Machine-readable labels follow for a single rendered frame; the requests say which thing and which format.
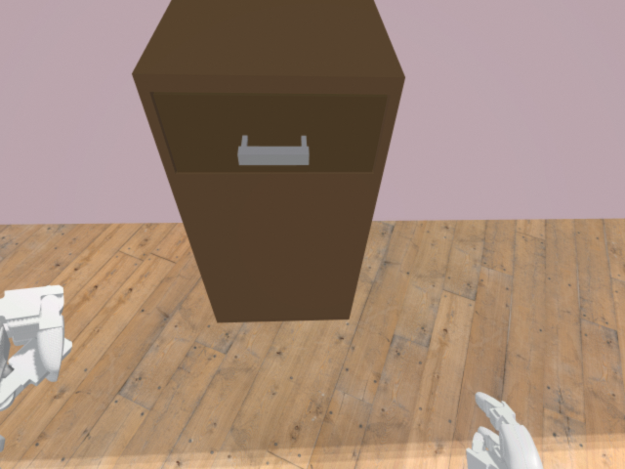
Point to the handle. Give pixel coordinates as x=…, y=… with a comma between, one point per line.
x=273, y=155

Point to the drawer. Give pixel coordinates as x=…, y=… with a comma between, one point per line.
x=204, y=130

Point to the robot left hand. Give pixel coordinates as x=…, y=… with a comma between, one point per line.
x=33, y=318

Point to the robot right hand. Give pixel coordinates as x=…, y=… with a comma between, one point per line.
x=512, y=449

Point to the cabinet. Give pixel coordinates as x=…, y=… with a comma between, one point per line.
x=274, y=246

